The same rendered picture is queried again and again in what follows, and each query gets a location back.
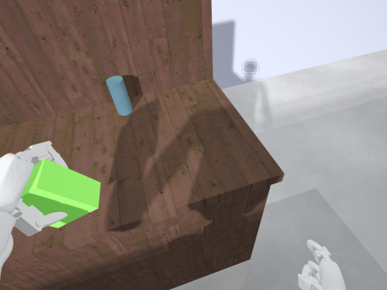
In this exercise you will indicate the left robot forearm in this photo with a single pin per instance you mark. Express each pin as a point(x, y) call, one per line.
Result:
point(7, 223)

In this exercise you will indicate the table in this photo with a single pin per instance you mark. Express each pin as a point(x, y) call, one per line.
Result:
point(184, 179)

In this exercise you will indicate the sponge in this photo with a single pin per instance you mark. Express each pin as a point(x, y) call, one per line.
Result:
point(55, 188)

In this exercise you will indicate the robot left hand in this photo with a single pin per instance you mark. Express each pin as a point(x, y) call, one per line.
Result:
point(15, 171)

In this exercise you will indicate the robot right hand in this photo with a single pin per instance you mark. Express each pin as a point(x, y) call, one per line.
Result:
point(327, 276)

